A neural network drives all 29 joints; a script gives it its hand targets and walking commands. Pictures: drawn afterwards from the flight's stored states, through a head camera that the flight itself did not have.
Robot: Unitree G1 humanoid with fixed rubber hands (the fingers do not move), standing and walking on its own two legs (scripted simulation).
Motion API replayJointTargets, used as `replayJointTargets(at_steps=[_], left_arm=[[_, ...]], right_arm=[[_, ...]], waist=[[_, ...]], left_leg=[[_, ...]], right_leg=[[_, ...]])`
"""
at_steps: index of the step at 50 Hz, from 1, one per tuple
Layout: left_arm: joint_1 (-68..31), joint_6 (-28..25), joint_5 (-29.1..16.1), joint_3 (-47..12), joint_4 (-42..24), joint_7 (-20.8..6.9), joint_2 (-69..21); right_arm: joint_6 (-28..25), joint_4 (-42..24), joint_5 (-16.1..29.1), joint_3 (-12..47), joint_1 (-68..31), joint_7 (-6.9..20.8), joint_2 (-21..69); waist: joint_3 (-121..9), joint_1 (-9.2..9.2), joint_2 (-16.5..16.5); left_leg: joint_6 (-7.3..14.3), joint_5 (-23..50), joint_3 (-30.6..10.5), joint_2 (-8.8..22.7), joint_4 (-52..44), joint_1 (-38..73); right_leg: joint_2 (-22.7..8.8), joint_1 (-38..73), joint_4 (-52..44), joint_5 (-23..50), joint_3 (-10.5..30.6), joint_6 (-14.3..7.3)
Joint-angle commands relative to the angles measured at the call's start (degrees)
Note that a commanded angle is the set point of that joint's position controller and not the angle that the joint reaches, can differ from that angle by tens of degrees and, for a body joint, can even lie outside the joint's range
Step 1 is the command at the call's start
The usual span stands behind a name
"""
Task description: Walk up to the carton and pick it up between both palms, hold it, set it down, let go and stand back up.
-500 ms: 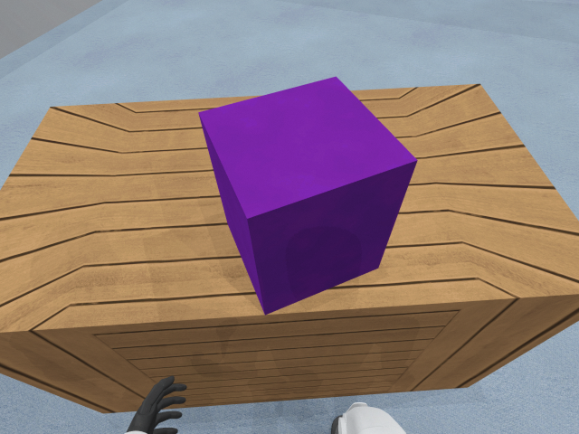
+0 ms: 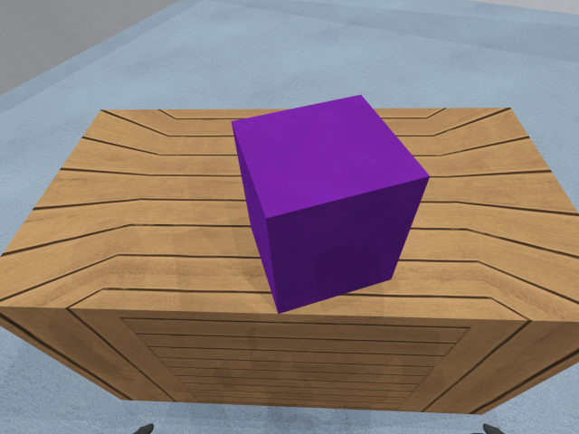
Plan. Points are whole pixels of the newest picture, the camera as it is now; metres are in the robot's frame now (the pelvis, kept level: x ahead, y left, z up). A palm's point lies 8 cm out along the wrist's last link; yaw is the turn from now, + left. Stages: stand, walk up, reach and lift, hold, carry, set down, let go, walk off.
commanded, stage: walk up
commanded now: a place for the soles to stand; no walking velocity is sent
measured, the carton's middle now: (318, 207) +0.45 -0.01 +0.04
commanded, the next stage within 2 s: reach and lift in 1.20 s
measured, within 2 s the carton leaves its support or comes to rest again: neither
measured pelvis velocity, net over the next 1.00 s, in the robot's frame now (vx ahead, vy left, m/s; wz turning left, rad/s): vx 0.03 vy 0.00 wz -0.07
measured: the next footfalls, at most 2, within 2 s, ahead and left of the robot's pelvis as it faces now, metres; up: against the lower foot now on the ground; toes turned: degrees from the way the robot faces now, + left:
none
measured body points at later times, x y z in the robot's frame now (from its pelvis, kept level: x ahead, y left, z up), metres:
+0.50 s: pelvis +0.02 +0.01 +0.01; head +0.02 +0.01 +0.46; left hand +0.10 +0.26 -0.12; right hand +0.08 -0.25 -0.11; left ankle +0.02 +0.13 -0.73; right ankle +0.05 -0.12 -0.73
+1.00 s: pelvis +0.03 +0.00 +0.01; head +0.04 +0.00 +0.46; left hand +0.14 +0.25 -0.12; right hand +0.10 -0.26 -0.11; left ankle +0.02 +0.13 -0.73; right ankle +0.05 -0.12 -0.73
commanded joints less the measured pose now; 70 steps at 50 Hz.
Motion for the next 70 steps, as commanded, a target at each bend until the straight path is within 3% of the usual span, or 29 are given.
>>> replayJointTargets(at_steps=[1, 3, 5, 6, 7, 9, 11, 13, 16, 18, 20, 21, 22, 26, 28, 29, 34, 37, 39, 42, 43, 47, 52, 60, 61, 63, 65, 67, 70], left_arm=[[-4.78, -2.07, -0.43, 1.28, -7.31, 0.41, 8.34], [-3.32, -2.16, -0.78, 1.19, -6.79, 0.33, 9.12], [-0.55, -2.92, -0.59, 1.06, -6.61, 0.22, 8.02], [-1.67, -2.82, -0.51, 0.92, -6.07, 0.16, 8.69], [-0.32, -2.94, -0.47, 1.27, -5.65, 0.05, 8.52], [-0.89, -2.99, -0.30, 0.88, -4.87, 0.18, 8.02], [-0.10, -2.56, -0.80, 1.03, -5.19, 0.15, 8.19], [0.11, -2.65, -0.75, 0.93, -4.76, 0.27, 7.72], [2.36, -2.87, -0.23, 0.84, -4.03, 0.43, 7.62], [2.13, -3.08, -0.30, 1.24, -3.49, 0.52, 8.85], [0.79, -3.30, -0.43, 1.13, -3.37, 0.38, 8.64], [1.55, -3.32, -0.26, 1.07, -2.57, 0.31, 7.38], [2.03, -2.98, -0.23, 0.72, -2.30, 0.31, 7.91], [0.91, -2.31, 0.06, 0.45, -1.98, 0.05, 6.05], [1.91, -2.81, 0.10, 0.48, -1.56, 0.38, 6.87], [1.78, -2.86, -0.08, 0.49, -1.81, 0.18, 7.53], [1.18, -2.24, -0.02, 0.90, -2.45, 0.62, 9.36], [1.34, -2.13, -0.42, 0.91, -2.51, 0.71, 9.15], [0.41, -2.12, 0.09, 0.87, -2.61, 0.21, 9.24], [1.43, -2.34, -0.20, 0.89, -3.38, 0.29, 9.18], [0.64, -2.31, 0.36, 0.73, -2.24, 0.28, 8.49], [1.59, -2.20, -0.23, 0.84, -1.82, 0.28, 8.06], [2.08, -1.95, -0.01, 0.60, -1.89, 0.54, 7.55], [-1.47, -2.01, -0.41, 0.81, -3.77, 0.29, 8.39], [-30.32, 7.16, -1.77, 2.63, -8.01, 1.91, 11.55], [-21.91, 14.88, -1.50, -0.72, -12.34, 2.34, 6.64], [-16.83, 18.37, 0.90, 2.42, -16.52, 1.40, 5.76], [-10.20, 19.89, 3.86, 4.04, -19.99, 1.49, 4.60], [-7.09, 18.19, 4.28, 5.23, -21.60, 2.13, 3.24]], right_arm=[[-1.93, -4.55, -0.15, -1.56, 0.88, 0.02, -5.68], [-2.75, -4.06, 0.42, -2.06, 3.62, -0.04, -6.57], [-3.20, -3.73, -0.23, -1.95, 1.60, -0.03, -7.15], [-3.40, -3.17, 0.44, -1.64, 1.98, 0.06, -5.68], [-3.33, -2.73, 0.45, -2.02, 1.12, -0.12, -7.13], [-3.67, -2.48, 0.57, -1.52, 0.92, -0.48, -6.69], [-3.46, -2.28, 0.41, -1.48, 1.81, -0.33, -7.64], [-3.37, -1.62, 0.18, -1.57, 3.43, -0.30, -6.84], [-3.56, -1.29, -0.03, -1.25, 0.36, -0.16, -6.56], [-3.88, -0.41, 0.63, -1.15, 1.42, -0.40, -6.38], [-3.83, 0.07, 0.59, -1.23, 1.68, -0.11, -7.61], [-3.77, -0.08, 0.28, -1.33, 1.37, -0.31, -7.50], [-3.69, -0.14, 0.49, -1.55, 2.64, -0.13, -7.61], [-4.07, -0.17, -0.40, -1.81, 3.10, -1.15, -9.50], [-4.15, -0.50, 0.00, -1.61, 3.86, -1.17, -8.78], [-4.04, -0.32, -0.04, -1.66, 3.20, -0.92, -7.94], [-2.79, -0.87, 0.04, -2.15, 4.54, -0.96, -8.54], [-2.92, -0.48, 0.18, -1.59, 3.75, -1.15, -7.68], [-2.96, -0.92, 0.22, -1.67, 4.32, -0.85, -7.11], [-3.47, -1.26, 0.45, -2.07, 3.43, -1.01, -8.90], [-3.46, -1.40, 0.09, -1.87, 2.61, -0.89, -8.37], [-3.11, -0.92, -0.13, -2.39, 3.97, -1.13, -9.54], [-2.69, -1.46, -0.14, -2.07, 4.58, -1.48, -8.94], [-2.89, -0.75, -0.52, -2.41, 4.11, -1.42, -8.25], [-8.58, 0.20, -4.56, -3.74, -29.54, 1.26, -0.45], [-8.80, 2.96, -3.29, -6.11, -20.54, 2.84, -4.85], [-8.99, 2.92, -1.11, -5.14, -14.56, 2.10, -5.96], [-8.95, 4.27, 1.03, -5.38, -11.48, 2.66, -8.14], [-10.62, 4.73, 1.82, -5.37, -9.88, 2.92, -8.21]], waist=[[-4.25, -1.48, -5.63], [-4.35, -2.50, -5.63], [-5.58, -0.63, -2.04], [-4.31, -1.06, -5.00], [-5.36, 0.26, -1.60], [-5.62, -0.25, -4.69], [-1.82, 0.11, -0.88], [-2.81, 0.02, -2.52], [-1.58, 1.26, 3.26], [-3.21, 0.97, -1.30], [-3.15, 0.87, 0.62], [-3.45, 0.85, -2.09], [-4.74, 0.46, 0.88], [-3.16, 1.02, 2.16], [-5.33, 0.01, -0.49], [-5.85, 1.16, 3.00], [-3.57, -0.19, -2.18], [-4.86, 0.43, 1.89], [-5.70, 0.09, -3.40], [-5.95, 1.11, 3.20], [-6.94, 0.60, -0.99], [-6.18, 0.73, -0.32], [-6.90, 0.18, -1.29], [-2.37, 0.09, -3.42], [-1.91, -0.52, -0.85], [-9.12, -2.63, -3.24], [-14.46, -1.60, -1.58], [-15.43, -1.27, 3.69], [-15.54, -1.28, 2.37]], left_leg=[[2.36, 0.13, -3.45, 2.38, -7.22, 3.33], [3.08, -1.61, -4.37, 2.83, -8.29, 3.77], [2.89, 0.85, -3.53, 3.09, -7.99, 5.56], [3.35, 0.81, -5.42, 3.51, -9.78, 2.73], [3.10, -0.86, -4.64, 3.44, -10.03, 1.45], [3.43, 0.54, -5.77, 3.49, -9.95, 0.97], [2.81, -0.08, -4.64, 3.73, -10.12, -0.34], [3.12, -2.91, -5.18, 3.46, -10.90, -0.48], [3.59, -3.07, -6.07, 4.63, -12.87, -3.68], [3.83, 1.29, -5.22, 4.32, -11.65, -0.65], [3.37, 1.54, -4.85, 4.19, -12.08, -2.78], [3.48, 1.24, -5.41, 4.86, -12.75, -0.78], [3.94, 0.58, -5.55, 4.94, -12.61, 0.52], [4.48, 3.61, -7.57, 7.78, -14.63, -1.70], [4.07, 6.88, -5.65, 6.93, -12.34, 0.65], [3.76, 6.91, -4.12, 6.30, -12.80, 1.80], [3.50, 6.23, -3.00, 5.51, -10.42, 2.35], [2.68, 5.46, -1.61, 4.40, -9.66, 3.14], [3.65, 3.56, -1.76, 4.70, -10.91, 2.84], [3.50, 10.95, -2.60, 5.63, -10.81, 2.07], [3.50, 11.05, -2.50, 6.49, -11.75, 3.21], [4.20, 11.82, -2.67, 7.16, -11.43, 3.42], [3.53, 10.93, -0.95, 6.45, -9.59, 6.01], [2.80, 3.11, -0.16, 5.11, -9.50, 5.48], [1.72, -5.73, 3.58, 1.62, -4.26, -7.72], [1.60, -6.03, 5.22, 1.48, -1.10, -7.25], [1.25, -0.37, 4.65, 1.75, -0.55, -1.58], [-0.46, 12.69, 4.51, 1.37, -1.16, 3.43], [-2.25, 18.13, 4.47, -0.76, -4.41, 10.46]], right_leg=[[-6.78, -5.31, -14.11, -14.11, 10.30, -3.20], [-7.30, -5.61, -15.33, -15.65, 11.67, -2.61], [-6.88, -4.92, -15.09, -13.29, 10.93, -2.94], [-6.27, -2.75, -14.53, -10.44, 8.99, -1.95], [-5.93, -1.59, -14.66, -11.63, 10.02, -2.22], [-6.04, -0.55, -14.58, -8.19, 9.31, -2.40], [-5.77, -2.93, -14.27, -8.80, 9.01, -2.92], [-5.76, -2.85, -14.47, -11.77, 9.24, -2.29], [-4.52, 0.29, -12.42, -5.89, 7.47, -1.81], [-4.99, -0.18, -12.74, -3.02, 8.24, -2.43], [-4.43, 2.83, -11.13, -0.28, 7.12, -2.12], [-4.26, 1.08, -11.75, -0.50, 6.86, -1.87], [-4.06, 0.11, -11.63, -2.18, 7.66, -1.62], [-2.56, 3.22, -7.72, 5.53, 5.40, -1.25], [-3.53, 3.90, -7.56, 10.34, 6.81, -1.70], [-3.39, 2.77, -8.14, 8.28, 6.69, -1.65], [-3.78, -0.35, -9.67, 6.68, 7.88, -1.95], [-3.98, 1.29, -10.85, 4.55, 9.41, -2.50], [-4.07, 1.63, -10.94, 3.90, 9.56, -2.32], [-3.14, 3.54, -7.87, 12.34, 8.02, -2.53], [-3.07, 4.55, -7.82, 12.28, 7.17, -1.55], [-2.81, 4.36, -7.74, 14.61, 7.50, -1.73], [-3.17, 3.16, -8.97, 14.78, 9.20, -1.86], [-3.04, -4.85, -12.17, 0.19, 12.32, -2.62], [0.58, -9.55, -0.93, -12.85, -1.63, -3.45], [0.10, -8.05, 0.66, -7.32, -1.04, -3.89], [1.28, -2.63, -0.13, -0.42, -2.18, -2.60], [3.36, 2.14, 0.06, 8.78, -4.45, -2.07], [4.08, 4.35, -4.77, 13.24, -4.90, -1.53]])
